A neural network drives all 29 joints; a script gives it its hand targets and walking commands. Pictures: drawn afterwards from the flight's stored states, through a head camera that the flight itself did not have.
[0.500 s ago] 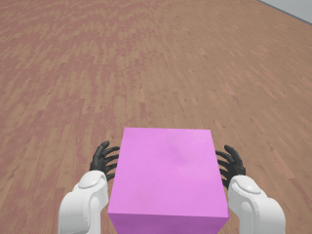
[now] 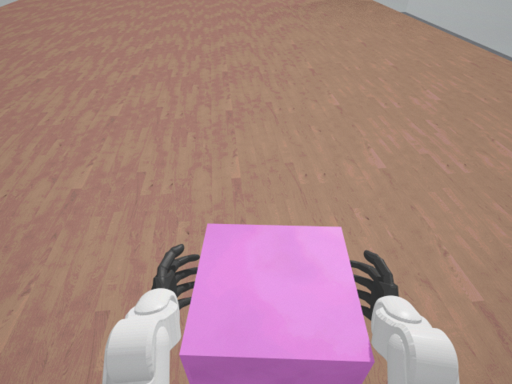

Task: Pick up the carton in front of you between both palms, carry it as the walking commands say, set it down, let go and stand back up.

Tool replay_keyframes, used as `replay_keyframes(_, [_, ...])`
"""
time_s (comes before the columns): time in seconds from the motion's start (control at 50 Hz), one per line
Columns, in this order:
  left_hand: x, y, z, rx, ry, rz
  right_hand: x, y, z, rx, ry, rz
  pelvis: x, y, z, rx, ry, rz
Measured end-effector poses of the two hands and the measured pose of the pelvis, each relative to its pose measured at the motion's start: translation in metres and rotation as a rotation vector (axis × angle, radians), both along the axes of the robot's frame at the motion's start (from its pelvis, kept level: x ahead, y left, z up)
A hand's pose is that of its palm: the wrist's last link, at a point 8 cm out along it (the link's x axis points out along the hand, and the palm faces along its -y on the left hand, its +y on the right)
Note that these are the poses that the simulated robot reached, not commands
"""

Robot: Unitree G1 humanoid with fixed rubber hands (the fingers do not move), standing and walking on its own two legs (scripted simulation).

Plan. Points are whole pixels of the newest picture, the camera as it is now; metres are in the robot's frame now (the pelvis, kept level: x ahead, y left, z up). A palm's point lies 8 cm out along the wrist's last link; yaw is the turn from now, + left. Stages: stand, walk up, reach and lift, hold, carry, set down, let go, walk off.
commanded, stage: carry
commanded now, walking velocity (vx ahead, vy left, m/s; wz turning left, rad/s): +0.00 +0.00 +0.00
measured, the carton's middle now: (271, 326) +0.23 +0.00 +0.00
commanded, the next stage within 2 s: none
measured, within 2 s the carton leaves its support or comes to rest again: neither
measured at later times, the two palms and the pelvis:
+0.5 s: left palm (184, 296) +0.25 +0.14 +0.04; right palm (375, 304) +0.25 -0.16 +0.04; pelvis -0.03 -0.01 +0.00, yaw +0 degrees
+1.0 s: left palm (190, 286) +0.27 +0.13 +0.04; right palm (378, 294) +0.26 -0.17 +0.04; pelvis -0.02 -0.02 +0.00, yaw +0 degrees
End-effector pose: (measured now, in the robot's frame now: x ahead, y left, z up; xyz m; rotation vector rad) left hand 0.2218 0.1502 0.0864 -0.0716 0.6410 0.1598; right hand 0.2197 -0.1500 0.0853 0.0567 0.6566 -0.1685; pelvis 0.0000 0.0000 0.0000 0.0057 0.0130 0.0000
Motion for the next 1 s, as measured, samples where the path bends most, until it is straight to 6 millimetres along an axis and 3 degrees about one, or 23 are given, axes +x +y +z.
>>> replay_keyframes(0.28, [0.007,-0.006,-0.022,0.056,0.031,-0.034,0.006,-0.005,-0.022,-0.051,0.031,0.034,-0.022,-0.005,0.002,-0.007,0.002,-0.004])
replay_keyframes(0.54, [0.036,-0.012,-0.050,0.095,0.022,-0.073,0.034,-0.010,-0.051,-0.093,0.024,0.060,-0.027,-0.009,0.000,-0.010,0.006,-0.004])
replay_keyframes(0.7, [0.046,-0.013,-0.048,0.088,-0.019,-0.062,0.045,-0.012,-0.048,-0.092,-0.017,0.060,-0.025,-0.011,-0.001,-0.006,0.009,-0.005])
replay_keyframes(1.0, [0.046,-0.019,-0.043,0.097,-0.005,-0.065,0.045,-0.018,-0.045,-0.088,-0.003,0.060,-0.021,-0.017,-0.001,0.000,0.007,-0.004])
